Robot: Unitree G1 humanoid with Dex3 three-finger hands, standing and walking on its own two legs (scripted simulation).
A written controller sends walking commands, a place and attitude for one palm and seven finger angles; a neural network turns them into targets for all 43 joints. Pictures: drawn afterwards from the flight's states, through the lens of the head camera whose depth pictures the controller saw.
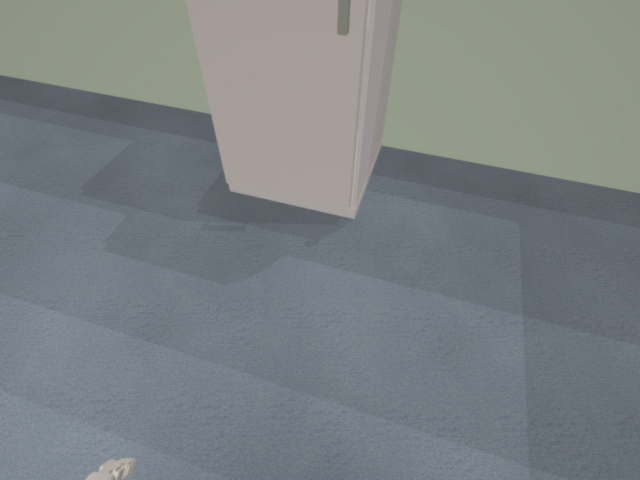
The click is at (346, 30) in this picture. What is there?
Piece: fridge door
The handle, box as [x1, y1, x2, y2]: [337, 0, 350, 35]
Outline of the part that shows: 338,0 337,34 346,35 348,32 349,25 348,20 350,0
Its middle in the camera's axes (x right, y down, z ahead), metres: +0.07 -0.72 +0.99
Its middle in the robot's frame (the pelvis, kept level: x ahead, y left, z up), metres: +1.25 +0.00 +0.24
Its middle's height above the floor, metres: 1.01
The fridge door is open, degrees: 0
